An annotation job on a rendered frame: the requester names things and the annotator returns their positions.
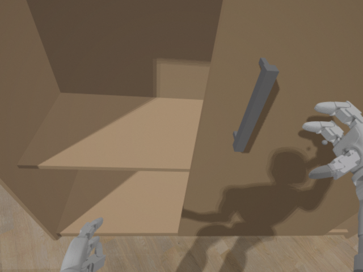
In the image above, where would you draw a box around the wardrobe door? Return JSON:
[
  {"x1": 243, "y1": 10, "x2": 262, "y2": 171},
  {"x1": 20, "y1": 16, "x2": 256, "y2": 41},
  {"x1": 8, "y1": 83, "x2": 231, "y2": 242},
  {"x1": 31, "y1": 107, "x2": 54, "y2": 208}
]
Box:
[
  {"x1": 178, "y1": 0, "x2": 363, "y2": 236},
  {"x1": 333, "y1": 213, "x2": 358, "y2": 230}
]

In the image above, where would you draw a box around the right robot hand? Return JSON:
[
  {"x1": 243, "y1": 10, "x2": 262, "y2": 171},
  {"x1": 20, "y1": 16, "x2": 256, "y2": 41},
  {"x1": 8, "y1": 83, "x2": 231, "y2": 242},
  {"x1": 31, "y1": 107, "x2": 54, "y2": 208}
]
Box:
[{"x1": 302, "y1": 101, "x2": 363, "y2": 180}]

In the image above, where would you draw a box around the handle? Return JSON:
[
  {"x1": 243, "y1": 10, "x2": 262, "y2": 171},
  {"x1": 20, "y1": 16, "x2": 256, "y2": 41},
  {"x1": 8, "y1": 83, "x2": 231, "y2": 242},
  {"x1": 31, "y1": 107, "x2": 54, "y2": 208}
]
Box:
[{"x1": 233, "y1": 58, "x2": 279, "y2": 152}]

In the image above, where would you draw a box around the right robot forearm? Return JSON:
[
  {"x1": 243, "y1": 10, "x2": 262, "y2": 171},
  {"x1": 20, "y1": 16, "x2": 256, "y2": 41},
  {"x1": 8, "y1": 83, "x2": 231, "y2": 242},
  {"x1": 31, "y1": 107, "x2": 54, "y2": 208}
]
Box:
[{"x1": 351, "y1": 167, "x2": 363, "y2": 272}]

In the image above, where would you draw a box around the left robot hand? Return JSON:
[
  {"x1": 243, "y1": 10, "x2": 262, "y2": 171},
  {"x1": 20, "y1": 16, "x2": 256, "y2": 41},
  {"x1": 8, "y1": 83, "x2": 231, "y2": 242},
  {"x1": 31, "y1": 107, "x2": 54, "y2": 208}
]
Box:
[{"x1": 60, "y1": 218, "x2": 106, "y2": 272}]

